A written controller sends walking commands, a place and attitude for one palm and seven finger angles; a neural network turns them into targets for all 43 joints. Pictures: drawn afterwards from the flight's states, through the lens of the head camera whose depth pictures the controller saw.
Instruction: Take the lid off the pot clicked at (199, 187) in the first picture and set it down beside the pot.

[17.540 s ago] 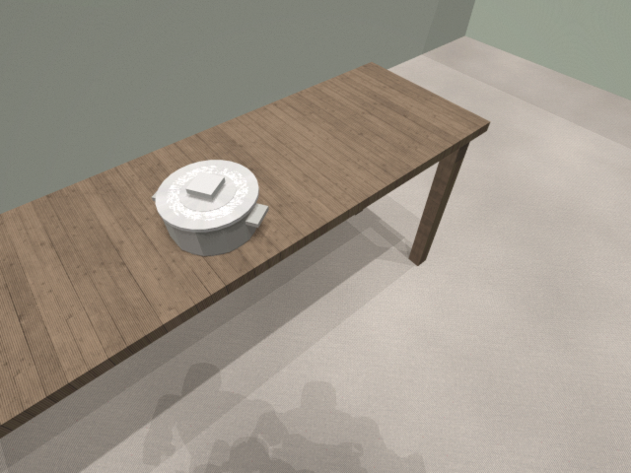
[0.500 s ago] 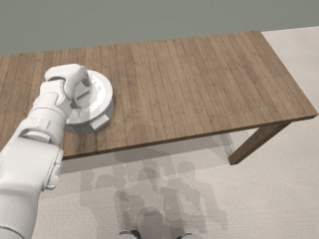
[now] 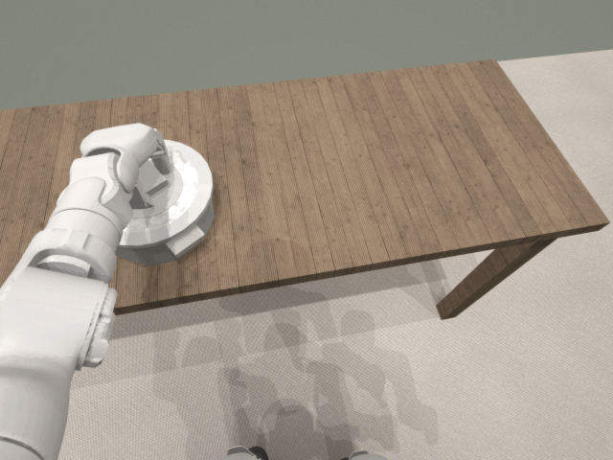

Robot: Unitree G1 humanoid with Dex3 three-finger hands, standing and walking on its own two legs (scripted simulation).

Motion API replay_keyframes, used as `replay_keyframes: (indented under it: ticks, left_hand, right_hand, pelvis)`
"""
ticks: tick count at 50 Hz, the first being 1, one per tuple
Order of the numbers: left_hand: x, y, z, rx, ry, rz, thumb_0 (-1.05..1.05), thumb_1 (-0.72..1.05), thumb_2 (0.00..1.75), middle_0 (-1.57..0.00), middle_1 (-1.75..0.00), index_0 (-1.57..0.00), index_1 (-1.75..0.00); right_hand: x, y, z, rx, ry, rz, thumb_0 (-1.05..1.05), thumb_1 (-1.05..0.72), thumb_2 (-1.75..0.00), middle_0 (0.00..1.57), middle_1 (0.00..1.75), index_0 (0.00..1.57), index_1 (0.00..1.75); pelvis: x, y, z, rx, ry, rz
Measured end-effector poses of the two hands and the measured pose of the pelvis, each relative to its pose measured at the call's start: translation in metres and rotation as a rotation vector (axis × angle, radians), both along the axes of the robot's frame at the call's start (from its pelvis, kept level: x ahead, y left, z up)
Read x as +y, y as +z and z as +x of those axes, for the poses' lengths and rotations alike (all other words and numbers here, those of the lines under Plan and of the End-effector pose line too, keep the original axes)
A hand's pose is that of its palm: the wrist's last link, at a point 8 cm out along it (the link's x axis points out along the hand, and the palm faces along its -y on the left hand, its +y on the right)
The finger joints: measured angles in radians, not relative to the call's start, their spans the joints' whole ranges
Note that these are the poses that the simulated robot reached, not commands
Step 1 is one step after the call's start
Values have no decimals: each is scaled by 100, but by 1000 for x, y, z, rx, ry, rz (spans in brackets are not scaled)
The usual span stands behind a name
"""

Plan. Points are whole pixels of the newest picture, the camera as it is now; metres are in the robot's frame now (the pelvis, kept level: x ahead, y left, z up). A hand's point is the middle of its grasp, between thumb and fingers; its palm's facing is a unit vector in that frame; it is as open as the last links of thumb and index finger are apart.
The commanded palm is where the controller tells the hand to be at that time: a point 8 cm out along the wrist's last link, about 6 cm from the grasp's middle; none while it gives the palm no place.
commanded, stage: close the fingers and squeeze the knob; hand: left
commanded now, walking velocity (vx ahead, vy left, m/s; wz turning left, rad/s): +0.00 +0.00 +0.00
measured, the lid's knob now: (142, 181) +0.52 +0.20 +0.00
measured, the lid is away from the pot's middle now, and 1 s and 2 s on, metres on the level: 0.01 0.01 0.01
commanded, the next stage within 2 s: lift the lid straight up in 0.60 s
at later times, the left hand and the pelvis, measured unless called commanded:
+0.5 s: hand (136, 184) +0.49 +0.20 +0.03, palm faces -0.42 -0.10 -0.90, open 8.4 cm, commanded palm +0.51 +0.19 +0.08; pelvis +0.00 +0.00 +0.00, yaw +0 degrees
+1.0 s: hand (131, 180) +0.49 +0.20 +0.04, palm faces -0.42 -0.10 -0.90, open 8.4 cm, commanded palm +0.51 +0.20 +0.11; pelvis +0.00 +0.00 +0.00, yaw +0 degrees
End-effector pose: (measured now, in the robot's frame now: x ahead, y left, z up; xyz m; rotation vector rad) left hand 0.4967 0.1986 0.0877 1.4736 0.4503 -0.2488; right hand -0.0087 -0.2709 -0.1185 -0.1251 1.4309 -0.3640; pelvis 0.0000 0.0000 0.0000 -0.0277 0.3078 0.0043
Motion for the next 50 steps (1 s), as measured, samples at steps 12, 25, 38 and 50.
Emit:
replay_keyframes:
  ticks: [12,25,38,50]
  left_hand:
    - [0,0,-3,-10,-2,1,-1,15,72,-51,-102,-57,-105]
    - [1,0,-1,-4,4,-2,0,14,72,-51,-103,-58,-106]
    - [0,0,-1,-6,3,4,0,14,73,-52,-103,-59,-106]
    - [4,10,-2,-9,14,-6,3,14,72,-52,-102,-60,-105]
  right_hand:
    - [1,-1,12,-24,13,5,0,-91,-90,20,30,20,30]
    - [2,-1,8,-22,10,-3,0,-91,-90,20,30,20,30]
    - [4,-1,-9,10,-7,-1,0,-91,-90,20,30,20,30]
    - [6,3,-8,-8,-18,-6,0,-91,-90,20,30,20,30]
  pelvis:
    - [0,0,1,-5,2,1]
    - [2,-1,-2,0,1,0]
    - [3,-2,-5,3,0,-2]
    - [3,3,-3,-19,-3,-2]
